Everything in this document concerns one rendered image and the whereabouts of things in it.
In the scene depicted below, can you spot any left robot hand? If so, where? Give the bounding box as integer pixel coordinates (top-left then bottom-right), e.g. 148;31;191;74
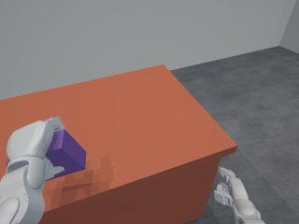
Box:
7;117;65;181

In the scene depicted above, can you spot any right robot hand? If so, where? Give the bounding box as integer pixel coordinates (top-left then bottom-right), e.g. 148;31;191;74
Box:
214;167;249;207

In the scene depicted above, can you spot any left robot forearm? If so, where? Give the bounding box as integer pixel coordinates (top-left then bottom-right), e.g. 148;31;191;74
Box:
0;156;46;224

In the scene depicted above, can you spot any right robot forearm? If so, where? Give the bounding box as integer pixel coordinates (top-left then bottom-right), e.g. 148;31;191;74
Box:
232;198;265;224

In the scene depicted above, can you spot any table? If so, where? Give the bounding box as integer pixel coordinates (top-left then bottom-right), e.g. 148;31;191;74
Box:
0;64;237;224

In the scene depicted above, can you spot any sponge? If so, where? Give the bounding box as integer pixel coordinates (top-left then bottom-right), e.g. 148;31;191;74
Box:
6;129;87;181

